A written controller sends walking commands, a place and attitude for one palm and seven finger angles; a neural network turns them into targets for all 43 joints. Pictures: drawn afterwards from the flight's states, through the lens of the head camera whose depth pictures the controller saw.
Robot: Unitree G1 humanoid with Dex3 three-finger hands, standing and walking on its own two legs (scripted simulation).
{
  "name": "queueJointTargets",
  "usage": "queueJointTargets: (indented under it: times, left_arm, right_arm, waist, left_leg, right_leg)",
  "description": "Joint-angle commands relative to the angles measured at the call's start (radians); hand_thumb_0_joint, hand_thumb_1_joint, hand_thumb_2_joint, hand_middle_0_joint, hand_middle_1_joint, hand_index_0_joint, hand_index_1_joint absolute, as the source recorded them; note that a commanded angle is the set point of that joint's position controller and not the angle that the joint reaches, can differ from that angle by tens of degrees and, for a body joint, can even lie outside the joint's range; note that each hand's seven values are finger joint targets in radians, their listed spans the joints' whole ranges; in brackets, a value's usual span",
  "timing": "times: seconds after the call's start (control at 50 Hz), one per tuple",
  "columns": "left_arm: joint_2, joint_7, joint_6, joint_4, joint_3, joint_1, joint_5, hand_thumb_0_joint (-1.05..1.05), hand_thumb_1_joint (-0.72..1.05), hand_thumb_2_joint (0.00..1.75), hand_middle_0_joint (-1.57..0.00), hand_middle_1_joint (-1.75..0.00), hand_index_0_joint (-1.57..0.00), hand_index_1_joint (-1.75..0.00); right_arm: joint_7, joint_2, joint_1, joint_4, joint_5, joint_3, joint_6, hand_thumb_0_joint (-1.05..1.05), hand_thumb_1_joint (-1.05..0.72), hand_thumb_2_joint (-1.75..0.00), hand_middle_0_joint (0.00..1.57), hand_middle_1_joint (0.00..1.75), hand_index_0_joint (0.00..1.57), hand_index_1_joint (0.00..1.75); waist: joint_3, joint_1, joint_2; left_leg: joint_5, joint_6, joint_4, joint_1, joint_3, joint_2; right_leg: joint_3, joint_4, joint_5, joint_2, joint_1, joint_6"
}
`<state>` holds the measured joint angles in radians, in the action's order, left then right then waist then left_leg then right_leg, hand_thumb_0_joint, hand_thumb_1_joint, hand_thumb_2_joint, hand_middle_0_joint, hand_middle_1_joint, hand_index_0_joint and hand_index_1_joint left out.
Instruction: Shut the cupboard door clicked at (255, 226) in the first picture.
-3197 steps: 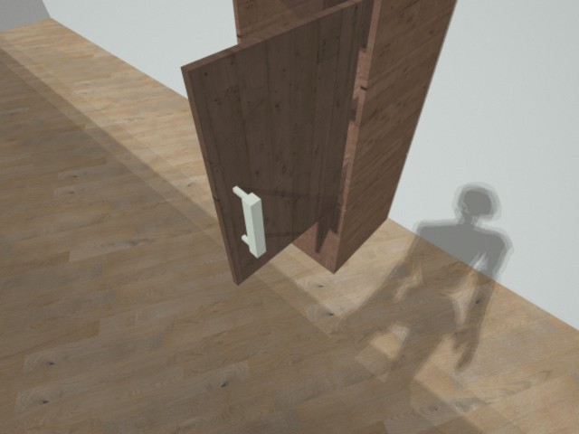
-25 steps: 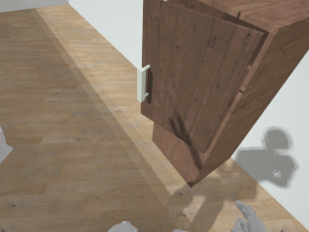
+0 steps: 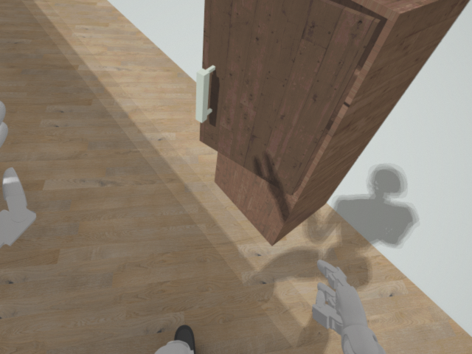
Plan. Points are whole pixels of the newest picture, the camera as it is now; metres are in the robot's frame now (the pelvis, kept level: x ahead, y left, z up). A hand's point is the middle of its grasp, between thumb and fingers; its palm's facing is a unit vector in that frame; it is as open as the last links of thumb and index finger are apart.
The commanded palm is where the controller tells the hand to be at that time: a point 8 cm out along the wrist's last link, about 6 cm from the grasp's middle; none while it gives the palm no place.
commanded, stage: stop stepping back and stand still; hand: left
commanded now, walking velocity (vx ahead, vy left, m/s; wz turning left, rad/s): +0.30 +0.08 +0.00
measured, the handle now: (206, 94) +0.82 +0.15 -0.09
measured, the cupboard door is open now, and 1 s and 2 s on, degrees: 17 17 17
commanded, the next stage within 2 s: let the arm hang, fingers relaxed in 0.68 s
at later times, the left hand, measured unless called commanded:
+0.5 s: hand (11, 283) +0.15 +0.25 +0.18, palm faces +0.29 -0.83 -0.48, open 7.4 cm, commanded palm +0.09 +0.31 +0.19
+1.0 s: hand out of the picture +0.08 +0.20 -0.13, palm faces -0.09 -0.97 -0.23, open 7.4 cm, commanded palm none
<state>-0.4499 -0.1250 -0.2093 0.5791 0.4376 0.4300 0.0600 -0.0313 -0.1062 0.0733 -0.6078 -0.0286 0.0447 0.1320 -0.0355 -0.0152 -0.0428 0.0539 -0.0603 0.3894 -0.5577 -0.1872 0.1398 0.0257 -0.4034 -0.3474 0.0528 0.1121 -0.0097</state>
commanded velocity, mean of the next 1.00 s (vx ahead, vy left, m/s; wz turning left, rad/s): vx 0.11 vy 0.01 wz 0.00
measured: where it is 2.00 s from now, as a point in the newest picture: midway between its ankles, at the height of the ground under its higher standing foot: outside the picture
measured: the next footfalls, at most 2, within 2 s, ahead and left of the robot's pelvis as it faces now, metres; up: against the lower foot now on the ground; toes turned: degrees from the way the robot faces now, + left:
left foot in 0.20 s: +0.10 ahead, +0.09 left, +0.00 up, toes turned +1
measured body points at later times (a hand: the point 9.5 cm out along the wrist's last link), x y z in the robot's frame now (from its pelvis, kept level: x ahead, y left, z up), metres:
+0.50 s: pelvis -0.06 +0.01 +0.01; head -0.07 +0.04 +0.45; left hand +0.13 +0.29 +0.20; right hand +0.04 -0.23 -0.08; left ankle +0.06 +0.09 -0.73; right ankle -0.11 -0.11 -0.73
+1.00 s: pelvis -0.06 +0.02 -0.01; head -0.06 +0.02 +0.44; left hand +0.08 +0.25 -0.12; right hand +0.07 -0.23 -0.12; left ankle +0.06 +0.09 -0.73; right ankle -0.08 -0.10 -0.73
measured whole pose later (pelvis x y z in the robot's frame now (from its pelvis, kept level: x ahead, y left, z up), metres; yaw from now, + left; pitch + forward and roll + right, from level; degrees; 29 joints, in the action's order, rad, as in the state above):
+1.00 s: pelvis -0.06 +0.02 -0.01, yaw -2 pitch +0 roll +0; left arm -0.22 0.01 0.07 -0.65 0.00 0.28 -0.03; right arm 0.00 -0.23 0.15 -0.80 -0.03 0.03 0.00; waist -0.02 0.05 0.00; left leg -0.12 -0.07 0.53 -0.42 -0.10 -0.04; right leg 0.00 -0.63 -0.36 0.00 0.25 -0.01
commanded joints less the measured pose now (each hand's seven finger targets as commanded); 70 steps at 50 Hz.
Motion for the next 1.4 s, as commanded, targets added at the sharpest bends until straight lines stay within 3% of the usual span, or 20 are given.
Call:
queueJointTargets:
  times: [0.0,0.04,0.14,0.2,0.26,0.3,0.44,0.5,0.54,0.62,0.72,0.74,0.76,0.8,0.92,0.98,1.06,1.12,1.26,1.38]
  left_arm:
    - [-0.259,-0.006,-0.072,0.255,0.234,0.144,0.038,0.00,0.90,0.90,-0.20,-0.30,-0.20,-0.30]
    - [-0.275,-0.014,-0.054,0.245,0.243,0.202,0.043,0.00,0.90,0.90,-0.20,-0.30,-0.20,-0.30]
    - [-0.211,-0.058,0.012,0.092,0.145,-0.004,0.006,0.00,0.90,0.90,-0.20,-0.30,-0.20,-0.30]
    - [-0.159,-0.055,0.002,-0.052,0.052,-0.143,-0.031,0.00,0.90,0.90,-0.20,-0.30,-0.20,-0.30]
    - [-0.132,-0.049,-0.026,0.049,0.025,-0.118,-0.033,0.00,0.90,0.90,-0.20,-0.30,-0.20,-0.30]
    - [-0.161,-0.052,-0.044,0.156,0.064,-0.100,-0.023,0.00,0.90,0.90,-0.20,-0.30,-0.20,-0.30]
    - [-0.230,-0.048,-0.032,0.181,0.219,0.313,0.009,0.00,0.90,0.90,-0.20,-0.30,-0.20,-0.30]
    - [-0.187,-0.059,-0.017,0.107,0.193,0.220,0.017,0.00,0.90,0.90,-0.20,-0.30,-0.20,-0.30]
    - [-0.157,-0.067,-0.005,0.047,0.150,0.117,0.007,0.00,0.90,0.90,-0.20,-0.30,-0.20,-0.30]
    - [-0.111,-0.062,0.005,-0.041,0.017,-0.128,-0.029,0.00,0.90,0.90,-0.20,-0.30,-0.20,-0.30]
    - [-0.139,-0.050,-0.023,0.105,0.039,-0.203,-0.031,0.00,0.90,0.90,-0.20,-0.30,-0.20,-0.30]
    - [-0.201,-0.051,-0.032,0.135,0.100,-0.178,-0.032,0.00,0.90,0.90,-0.20,-0.30,-0.20,-0.30]
    - [0.119,0.083,0.145,-0.701,-0.309,-0.041,-0.114,0.00,0.90,0.90,-0.20,-0.30,-0.20,-0.30]
    - [0.181,0.111,0.246,-0.772,-0.336,-0.006,-0.087,0.00,0.90,0.90,-0.20,-0.30,-0.20,-0.30]
    - [0.048,0.118,0.233,-1.114,-0.358,-0.020,-0.090,0.00,0.90,0.90,-0.20,-0.30,-0.20,-0.30]
    - [0.066,0.116,0.214,-1.279,-0.391,-0.122,-0.084,0.00,0.90,0.90,-0.20,-0.30,-0.20,-0.30]
    - [0.149,0.103,0.199,-1.434,-0.398,-0.133,-0.075,0.00,0.90,0.90,-0.20,-0.30,-0.20,-0.30]
    - [0.159,0.100,0.222,-1.563,-0.403,-0.020,-0.074,0.00,0.90,0.90,-0.20,-0.30,-0.20,-0.30]
    - [0.163,0.101,0.208,-1.698,-0.413,0.050,-0.078,0.00,0.90,0.90,-0.20,-0.30,-0.20,-0.30]
    - [0.170,0.091,0.201,-1.722,-0.420,0.022,-0.075,0.00,0.90,0.90,-0.20,-0.30,-0.20,-0.30]
  right_arm:
    - [-0.023,-0.198,0.005,0.161,0.020,-0.087,-0.007,0.00,-0.90,-0.90,0.20,0.30,0.20,0.30]
    - [-0.026,-0.180,0.049,0.172,0.041,-0.086,-0.036,0.00,-0.90,-0.90,0.20,0.30,0.20,0.30]
    - [-0.055,-0.222,0.070,0.130,0.027,-0.073,-0.057,0.00,-0.90,-0.90,0.20,0.30,0.20,0.30]
    - [-0.070,-0.253,0.085,0.109,0.043,-0.088,-0.018,0.00,-0.90,-0.90,0.20,0.30,0.20,0.30]
    - [-0.069,-0.256,0.080,0.113,0.041,-0.083,0.003,0.00,-0.90,-0.90,0.20,0.30,0.20,0.30]
    - [-0.062,-0.246,0.073,0.127,0.031,-0.080,0.031,0.00,-0.90,-0.90,0.20,0.30,0.20,0.30]
    - [-0.039,-0.217,0.105,0.139,0.018,-0.086,0.019,0.00,-0.90,-0.90,0.20,0.30,0.20,0.30]
    - [-0.051,-0.209,0.123,0.115,0.010,-0.089,-0.019,0.00,-0.90,-0.90,0.20,0.30,0.20,0.30]
    - [-0.056,-0.223,0.125,0.094,0.009,-0.089,-0.029,0.00,-0.90,-0.90,0.20,0.30,0.20,0.30]
    - [-0.063,-0.231,0.095,0.081,0.028,-0.082,-0.021,0.00,-0.90,-0.90,0.20,0.30,0.20,0.30]
    - [-0.071,-0.232,0.043,0.121,0.029,-0.064,0.014,0.00,-0.90,-0.90,0.20,0.30,0.20,0.30]
    - [-0.071,-0.222,0.043,0.118,0.022,-0.068,0.022,0.00,-0.90,-0.90,0.20,0.30,0.20,0.30]
    - [0.016,-0.401,0.054,-0.097,0.002,-0.121,0.037,0.00,-0.90,-0.90,0.20,0.30,0.20,0.30]
    - [0.016,-0.272,0.119,-0.077,0.000,-0.084,-0.059,0.00,-0.90,-0.90,0.20,0.30,0.20,0.30]
    - [0.027,-0.298,0.068,-0.108,0.005,-0.076,-0.115,0.00,-0.90,-0.90,0.20,0.30,0.20,0.30]
    - [0.028,-0.217,0.098,-0.192,0.000,-0.068,-0.139,0.00,-0.90,-0.90,0.20,0.30,0.20,0.30]
    - [0.012,-0.194,0.198,-0.306,0.003,-0.065,-0.122,0.00,-0.90,-0.90,0.20,0.30,0.20,0.30]
    - [0.000,-0.221,0.190,-0.369,0.009,-0.071,-0.132,0.00,-0.90,-0.90,0.20,0.30,0.20,0.30]
    - [-0.008,-0.224,0.230,-0.448,0.017,-0.089,-0.135,0.00,-0.90,-0.90,0.20,0.30,0.20,0.30]
    - [-0.009,-0.202,0.255,-0.490,0.019,-0.083,-0.135,0.00,-0.90,-0.90,0.20,0.30,0.20,0.30]
  waist:
    - [-0.307,0.006,0.205]
    - [-0.261,0.011,-0.073]
    - [0.074,0.068,-0.019]
    - [0.182,0.065,-0.081]
    - [0.105,0.060,0.289]
    - [0.054,0.032,0.288]
    - [-0.142,0.031,0.180]
    - [-0.061,0.052,0.018]
    - [0.010,0.057,-0.032]
    - [0.124,0.062,-0.080]
    - [0.109,0.030,0.274]
    - [0.071,0.015,0.264]
    - [0.141,0.071,0.192]
    - [-0.054,0.038,0.084]
    - [-0.040,-0.009,-0.017]
    - [0.076,0.041,-0.100]
    - [-0.015,0.057,0.170]
    - [0.036,0.014,0.284]
    - [0.040,0.011,0.053]
    - [0.103,0.034,0.019]
  left_leg:
    - [-0.288,0.102,0.063,0.413,0.071,0.003]
    - [-0.328,0.102,0.301,0.382,0.091,-0.094]
    - [-0.351,0.080,0.327,0.219,0.179,-0.084]
    - [-0.290,0.042,0.215,0.239,0.191,-0.081]
    - [-0.474,0.026,-0.091,0.274,0.439,0.017]
    - [-0.758,0.038,-0.303,0.166,0.587,0.074]
    - [-0.545,0.103,-0.061,0.158,0.243,-0.070]
    - [-0.432,0.080,0.165,0.241,0.198,-0.088]
    - [-0.399,0.071,0.300,0.241,0.188,-0.096]
    - [-0.401,0.040,0.252,0.309,0.201,-0.082]
    - [-0.912,0.036,-0.343,0.133,0.582,0.100]
    - [-0.890,0.047,-0.361,0.123,0.575,0.109]
    - [-0.462,-0.034,-0.102,0.167,0.587,0.094]
    - [-0.366,-0.072,-0.079,0.220,0.487,0.113]
    - [-0.539,0.020,-0.090,0.114,0.317,-0.032]
    - [-0.321,0.058,0.190,0.299,0.209,-0.139]
    - [-0.091,0.031,0.058,0.432,0.297,-0.040]
    - [-0.492,0.007,-0.166,0.307,0.424,0.007]
    - [-0.422,0.004,-0.154,0.344,0.351,-0.025]
    - [-0.293,0.009,-0.098,0.411,0.308,-0.034]
  right_leg:
    - [-0.005,0.091,0.099,-0.092,0.119,-0.036]
    - [-0.170,0.116,0.117,-0.252,0.245,-0.095]
    - [-0.192,0.168,-0.165,-0.287,0.377,-0.112]
    - [-0.145,0.109,0.031,-0.225,0.322,-0.065]
    - [0.013,-0.145,-0.083,-0.057,0.275,-0.003]
    - [-0.002,-0.243,-0.119,0.004,0.141,0.003]
    - [0.006,0.021,-0.126,-0.045,-0.032,-0.060]
    - [-0.185,0.120,-0.281,-0.186,0.207,-0.126]
    - [-0.308,0.175,-0.358,-0.266,0.318,-0.163]
    - [-0.208,0.104,-0.306,-0.226,0.414,-0.114]
    - [0.005,-0.296,-0.153,0.011,0.183,-0.001]
    - [0.000,-0.308,-0.142,0.008,0.142,-0.003]
    - [-0.043,-0.429,-0.085,-0.076,0.343,-0.002]
    - [-0.070,-0.474,-0.201,-0.078,0.276,0.009]
    - [-0.098,-0.053,-0.078,-0.112,0.046,-0.053]
    - [-0.271,0.185,-0.221,-0.247,0.356,-0.128]
    - [-0.132,0.044,0.097,-0.141,0.222,-0.061]
    - [-0.065,-0.005,-0.013,-0.083,0.117,-0.038]
    - [-0.086,0.093,0.031,-0.116,0.078,-0.053]
    - [-0.107,0.129,0.020,-0.133,0.158,-0.053]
